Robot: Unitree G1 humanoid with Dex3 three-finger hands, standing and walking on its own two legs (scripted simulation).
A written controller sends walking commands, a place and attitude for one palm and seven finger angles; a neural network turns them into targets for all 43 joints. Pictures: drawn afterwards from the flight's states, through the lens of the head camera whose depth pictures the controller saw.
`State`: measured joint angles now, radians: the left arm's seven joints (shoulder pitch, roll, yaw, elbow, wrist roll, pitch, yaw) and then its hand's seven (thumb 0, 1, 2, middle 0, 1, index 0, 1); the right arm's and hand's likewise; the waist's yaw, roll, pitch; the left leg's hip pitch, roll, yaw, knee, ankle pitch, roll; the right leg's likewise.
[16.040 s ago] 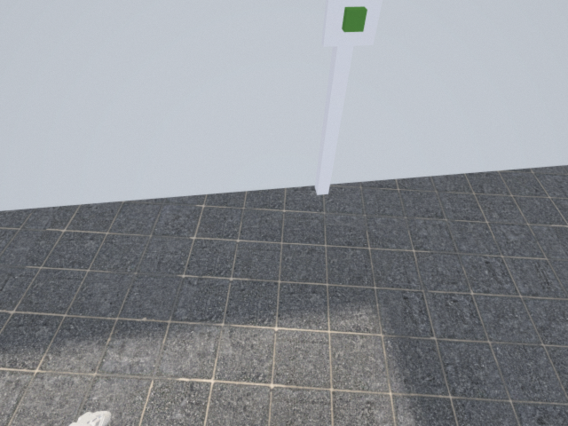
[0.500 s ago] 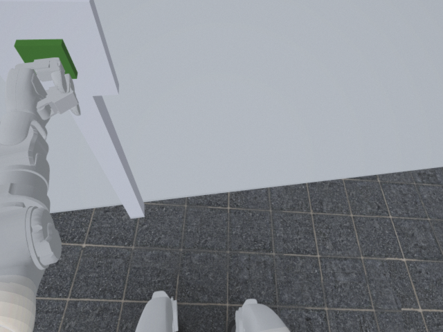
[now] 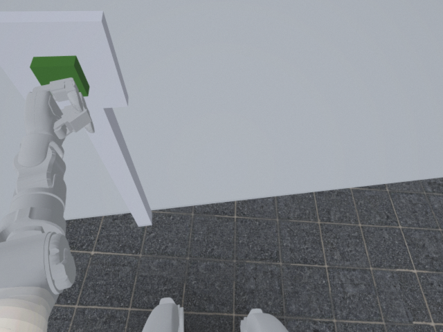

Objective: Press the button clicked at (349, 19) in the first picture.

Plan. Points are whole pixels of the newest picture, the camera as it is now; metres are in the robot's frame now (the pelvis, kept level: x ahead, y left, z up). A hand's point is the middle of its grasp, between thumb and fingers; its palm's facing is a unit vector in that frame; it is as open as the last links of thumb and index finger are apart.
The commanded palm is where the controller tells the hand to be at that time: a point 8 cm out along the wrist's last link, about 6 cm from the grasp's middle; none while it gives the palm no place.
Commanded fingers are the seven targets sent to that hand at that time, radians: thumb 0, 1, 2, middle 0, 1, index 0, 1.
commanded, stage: pull the fist back off the button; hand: left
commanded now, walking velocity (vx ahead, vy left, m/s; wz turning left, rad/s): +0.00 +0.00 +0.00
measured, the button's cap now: (62, 75) +0.53 +0.27 +0.13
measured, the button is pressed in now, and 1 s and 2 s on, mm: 3 0 0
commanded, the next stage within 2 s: draw the hand back to the body in 0.58 s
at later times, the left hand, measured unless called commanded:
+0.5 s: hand (81, 143) +0.41 +0.22 +0.10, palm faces +0.14 -0.99 +0.00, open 3.1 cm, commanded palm +0.37 +0.27 +0.10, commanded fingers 0.00 0.90 0.90 -1.30 -1.50 -1.30 -1.50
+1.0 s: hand (66, 157) +0.36 +0.22 +0.13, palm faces +0.14 -0.99 -0.01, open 3.1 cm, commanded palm +0.31 +0.27 +0.14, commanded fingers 0.00 0.90 0.90 -1.30 -1.50 -1.30 -1.50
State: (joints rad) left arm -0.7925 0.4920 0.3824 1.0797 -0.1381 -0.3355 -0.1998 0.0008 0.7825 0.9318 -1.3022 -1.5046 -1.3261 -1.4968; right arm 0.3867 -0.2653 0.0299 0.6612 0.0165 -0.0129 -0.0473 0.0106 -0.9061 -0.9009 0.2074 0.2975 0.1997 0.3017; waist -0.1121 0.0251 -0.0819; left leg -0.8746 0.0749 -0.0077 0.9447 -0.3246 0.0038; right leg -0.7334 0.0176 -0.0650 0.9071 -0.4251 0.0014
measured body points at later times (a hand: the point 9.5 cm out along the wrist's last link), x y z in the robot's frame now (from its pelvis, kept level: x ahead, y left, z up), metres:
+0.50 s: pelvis +0.04 -0.01 +0.02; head +0.08 -0.01 +0.47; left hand +0.39 +0.28 +0.10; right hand +0.16 -0.26 -0.09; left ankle +0.07 +0.12 -0.68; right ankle +0.01 -0.13 -0.68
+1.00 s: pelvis +0.04 -0.02 +0.03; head +0.06 -0.03 +0.48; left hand +0.34 +0.27 +0.14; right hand +0.17 -0.26 -0.07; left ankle +0.07 +0.12 -0.68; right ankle +0.01 -0.13 -0.68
